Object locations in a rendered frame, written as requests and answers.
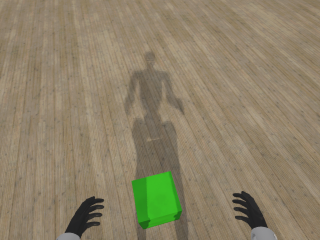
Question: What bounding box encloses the carton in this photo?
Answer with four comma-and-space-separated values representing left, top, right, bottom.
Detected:
131, 171, 182, 229

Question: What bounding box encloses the robot right forearm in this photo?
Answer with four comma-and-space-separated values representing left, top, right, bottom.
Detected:
251, 226, 278, 240

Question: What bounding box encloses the left robot hand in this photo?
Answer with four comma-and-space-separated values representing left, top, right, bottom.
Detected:
65, 196, 104, 239

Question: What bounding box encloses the right robot hand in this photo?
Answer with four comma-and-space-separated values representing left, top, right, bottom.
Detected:
232, 191, 268, 230

